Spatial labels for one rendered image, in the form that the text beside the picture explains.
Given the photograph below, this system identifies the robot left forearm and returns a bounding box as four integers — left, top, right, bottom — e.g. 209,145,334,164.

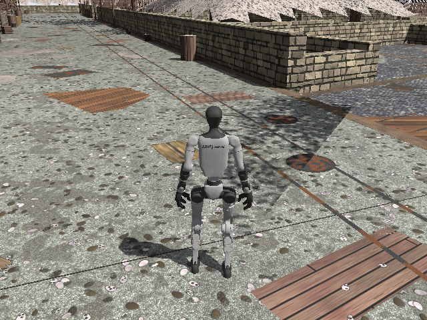
177,162,189,193

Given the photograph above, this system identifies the left robot hand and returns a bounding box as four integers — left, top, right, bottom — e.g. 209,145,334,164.
175,192,191,209

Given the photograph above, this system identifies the left robot thigh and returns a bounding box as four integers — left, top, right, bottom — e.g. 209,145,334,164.
191,186,204,233

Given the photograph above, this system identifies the left robot upper arm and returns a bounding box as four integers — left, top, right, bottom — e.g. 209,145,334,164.
183,135,200,172

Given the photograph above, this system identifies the robot right forearm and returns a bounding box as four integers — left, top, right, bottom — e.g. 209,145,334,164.
238,162,251,193

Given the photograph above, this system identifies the right robot upper arm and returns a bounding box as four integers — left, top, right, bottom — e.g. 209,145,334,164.
228,135,245,172

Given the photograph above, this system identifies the right robot hand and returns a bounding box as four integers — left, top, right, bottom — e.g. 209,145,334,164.
238,192,253,210

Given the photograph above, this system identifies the left robot foot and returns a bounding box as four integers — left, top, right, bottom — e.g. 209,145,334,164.
191,257,200,274

